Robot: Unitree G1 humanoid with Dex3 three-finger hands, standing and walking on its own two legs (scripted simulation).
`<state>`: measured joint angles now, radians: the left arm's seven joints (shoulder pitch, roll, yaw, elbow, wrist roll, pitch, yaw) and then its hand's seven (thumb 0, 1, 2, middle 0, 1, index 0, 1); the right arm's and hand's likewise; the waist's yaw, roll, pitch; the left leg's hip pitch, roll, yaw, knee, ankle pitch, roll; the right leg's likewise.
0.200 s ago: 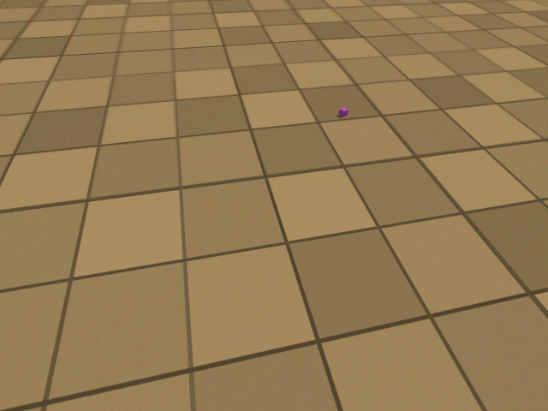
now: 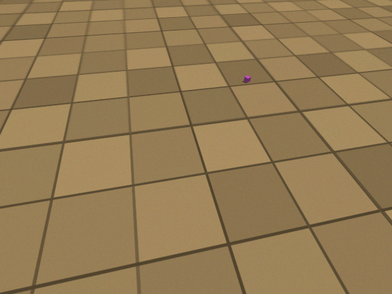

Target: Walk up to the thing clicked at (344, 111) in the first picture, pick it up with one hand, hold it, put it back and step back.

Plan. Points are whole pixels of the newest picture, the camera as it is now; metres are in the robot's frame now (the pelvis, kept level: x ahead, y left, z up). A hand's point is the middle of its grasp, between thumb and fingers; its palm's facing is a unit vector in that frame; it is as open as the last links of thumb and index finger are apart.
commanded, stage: stand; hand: left
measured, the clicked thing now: (247, 78) +2.11 -0.58 -0.76
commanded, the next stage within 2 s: walk up in 0.92 s
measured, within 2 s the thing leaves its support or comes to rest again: neither
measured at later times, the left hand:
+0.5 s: hand out of the picture +0.09 +0.25 -0.15, palm faces -0.02 -0.94 -0.34, open 7.4 cm
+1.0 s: hand out of the picture +0.08 +0.25 -0.15, palm faces -0.05 -0.95 -0.32, open 7.4 cm
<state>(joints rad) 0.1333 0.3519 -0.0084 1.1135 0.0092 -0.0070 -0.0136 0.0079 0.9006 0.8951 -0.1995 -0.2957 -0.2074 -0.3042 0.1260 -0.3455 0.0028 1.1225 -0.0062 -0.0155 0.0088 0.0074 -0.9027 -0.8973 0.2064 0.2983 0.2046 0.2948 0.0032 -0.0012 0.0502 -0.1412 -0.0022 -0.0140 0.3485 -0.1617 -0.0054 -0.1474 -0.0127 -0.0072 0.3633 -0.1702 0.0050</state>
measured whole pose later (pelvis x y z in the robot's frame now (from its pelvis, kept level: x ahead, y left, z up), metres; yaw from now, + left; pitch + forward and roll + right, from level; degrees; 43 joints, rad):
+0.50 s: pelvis +0.01 +0.00 +0.00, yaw +0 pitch -3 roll +0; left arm 0.12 0.35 -0.01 1.12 0.01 -0.01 -0.01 0.01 0.90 0.90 -0.20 -0.30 -0.21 -0.30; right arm 0.11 -0.35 0.00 1.13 0.00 -0.01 0.00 0.01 -0.90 -0.90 0.21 0.30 0.20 0.29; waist 0.00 0.00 0.05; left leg -0.11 0.00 -0.02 0.33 -0.17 -0.01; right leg -0.11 -0.01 -0.01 0.34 -0.17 0.00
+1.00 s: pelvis +0.02 -0.01 +0.00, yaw -3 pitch -1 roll +1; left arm 0.18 0.37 0.05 1.07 0.03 0.01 -0.07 0.01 0.90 0.90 -0.20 -0.30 -0.21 -0.30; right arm 0.16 -0.36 -0.05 1.07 -0.03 -0.05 0.04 0.01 -0.90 -0.90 0.21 0.30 0.21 0.30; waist 0.02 -0.01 0.01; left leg -0.15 0.01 0.04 0.39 -0.32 0.03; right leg -0.25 -0.01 0.01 0.58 -0.39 -0.01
